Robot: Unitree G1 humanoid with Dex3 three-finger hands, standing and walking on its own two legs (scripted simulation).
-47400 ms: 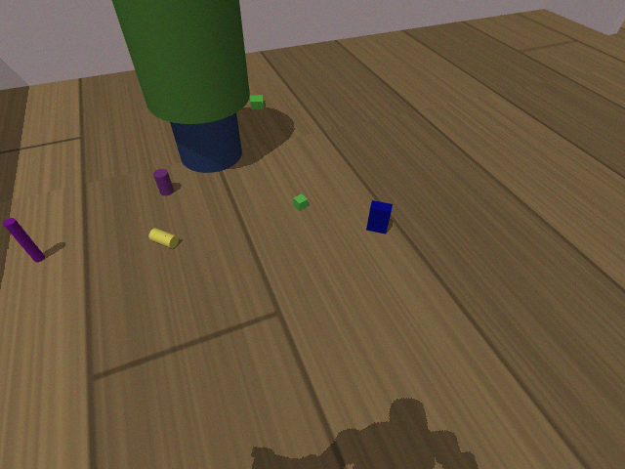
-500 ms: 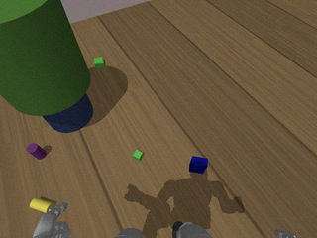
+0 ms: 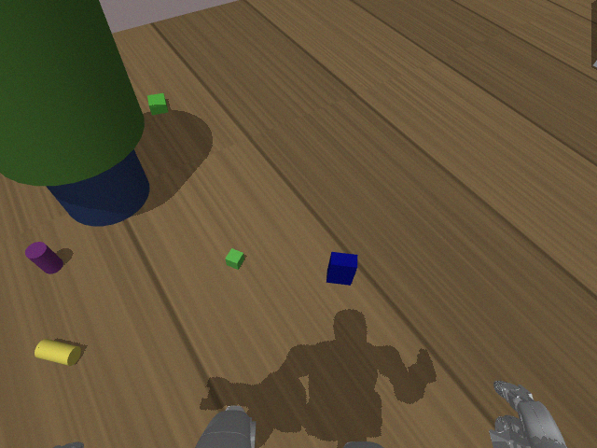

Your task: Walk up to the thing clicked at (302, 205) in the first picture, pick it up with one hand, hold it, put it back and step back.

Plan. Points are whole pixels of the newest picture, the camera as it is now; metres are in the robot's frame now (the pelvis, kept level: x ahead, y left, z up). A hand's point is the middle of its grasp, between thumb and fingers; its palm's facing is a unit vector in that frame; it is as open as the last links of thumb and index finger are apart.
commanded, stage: step back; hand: left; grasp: from above
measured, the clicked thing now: (235, 259) +0.75 +0.25 -0.72
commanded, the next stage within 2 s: stand in 1.88 s
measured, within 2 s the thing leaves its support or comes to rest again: neither
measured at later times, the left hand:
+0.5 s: hand out of the picture -0.05 +0.23 -0.14, palm faces +0.09 -0.94 -0.33, open 7.4 cm
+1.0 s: hand out of the picture -0.27 +0.18 -0.12, palm faces +0.13 -0.89 -0.45, open 7.4 cm
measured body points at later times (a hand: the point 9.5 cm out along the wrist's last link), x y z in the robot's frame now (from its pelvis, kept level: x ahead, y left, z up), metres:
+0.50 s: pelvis -0.16 -0.04 +0.01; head -0.11 -0.01 +0.46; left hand -0.05 +0.27 -0.11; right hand -0.07 -0.35 -0.09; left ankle -0.15 +0.07 -0.71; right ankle -0.12 -0.18 -0.64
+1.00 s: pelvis -0.29 -0.11 +0.01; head -0.27 -0.13 +0.46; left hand -0.27 +0.22 -0.09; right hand -0.19 -0.42 -0.12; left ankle -0.31 +0.04 -0.68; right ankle -0.26 -0.23 -0.71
